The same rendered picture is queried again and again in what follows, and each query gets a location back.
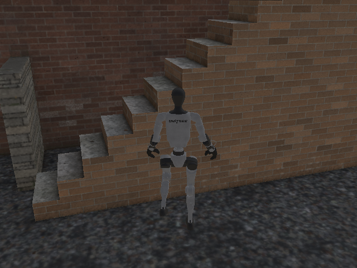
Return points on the robot left upper arm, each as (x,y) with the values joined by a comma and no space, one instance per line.
(158,126)

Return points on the left robot forearm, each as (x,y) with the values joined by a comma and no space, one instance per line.
(152,145)

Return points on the robot right hand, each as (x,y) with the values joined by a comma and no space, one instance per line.
(214,153)

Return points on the robot right upper arm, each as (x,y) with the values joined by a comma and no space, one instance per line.
(199,126)

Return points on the right robot forearm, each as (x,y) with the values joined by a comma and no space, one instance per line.
(208,144)

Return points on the humanoid robot torso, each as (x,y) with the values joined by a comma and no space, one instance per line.
(178,134)

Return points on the robot left hand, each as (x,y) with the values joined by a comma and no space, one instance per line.
(151,155)

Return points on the robot left shin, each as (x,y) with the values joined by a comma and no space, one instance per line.
(164,191)

